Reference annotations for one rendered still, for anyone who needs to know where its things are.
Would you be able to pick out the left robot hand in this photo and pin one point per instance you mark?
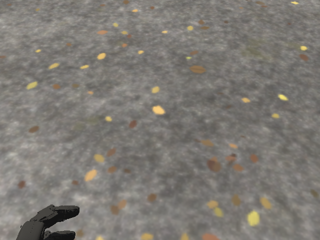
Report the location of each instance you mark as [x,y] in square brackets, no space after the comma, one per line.
[34,229]

